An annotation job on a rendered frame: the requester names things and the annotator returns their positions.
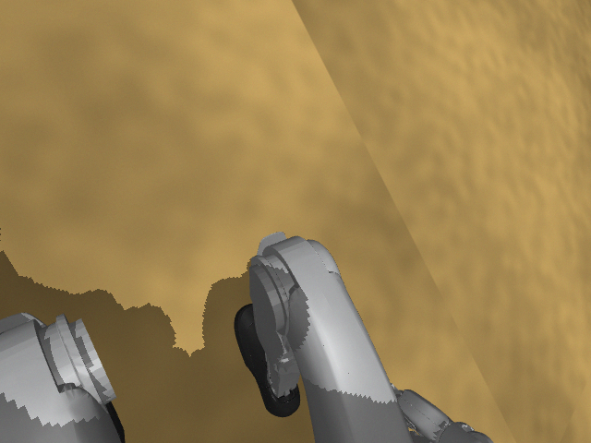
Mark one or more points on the right robot arm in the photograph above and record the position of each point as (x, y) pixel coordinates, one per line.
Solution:
(460, 432)

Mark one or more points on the left robot foot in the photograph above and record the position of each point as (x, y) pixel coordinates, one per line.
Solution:
(118, 426)

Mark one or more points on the right robot hand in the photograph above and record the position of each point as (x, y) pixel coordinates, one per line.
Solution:
(421, 415)

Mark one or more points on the right robot foot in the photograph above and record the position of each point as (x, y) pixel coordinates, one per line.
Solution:
(254, 358)

